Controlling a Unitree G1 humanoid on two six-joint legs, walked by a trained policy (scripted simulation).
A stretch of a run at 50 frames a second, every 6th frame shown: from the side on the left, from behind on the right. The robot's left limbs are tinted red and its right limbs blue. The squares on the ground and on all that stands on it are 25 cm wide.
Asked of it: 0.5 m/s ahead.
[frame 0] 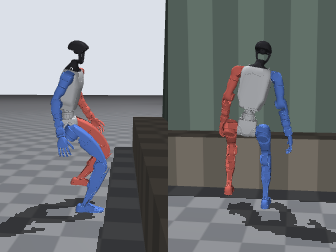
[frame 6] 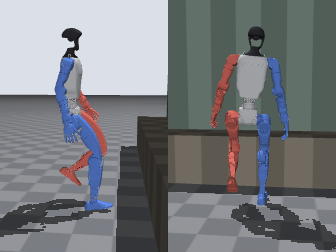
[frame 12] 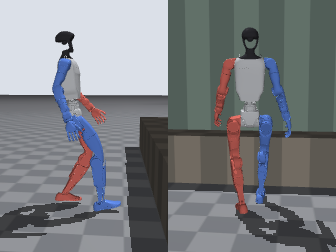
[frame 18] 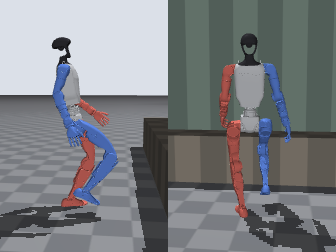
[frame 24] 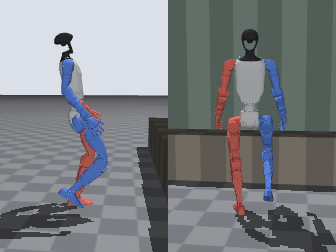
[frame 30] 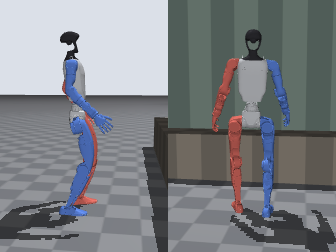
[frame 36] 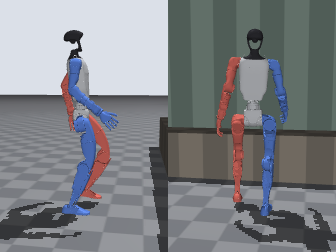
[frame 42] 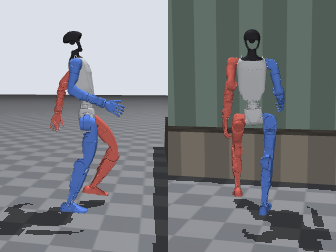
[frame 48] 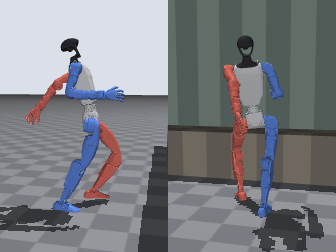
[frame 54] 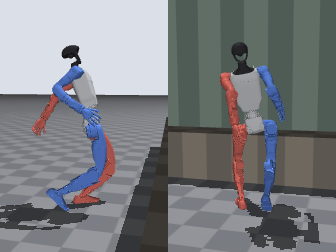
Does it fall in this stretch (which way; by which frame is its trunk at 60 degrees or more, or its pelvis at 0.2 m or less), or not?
no
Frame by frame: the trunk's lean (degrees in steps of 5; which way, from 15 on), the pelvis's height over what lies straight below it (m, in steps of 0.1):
0: 15 forward and to its right, 0.7
6: 5, 0.8
12: 5, 0.8
18: 10, 0.7
24: 10, 0.8
30: 10, 0.8
36: 10, 0.8
42: 15 backward, 0.8
48: 20 backward, 0.7
54: 25 backward and to its left, 0.7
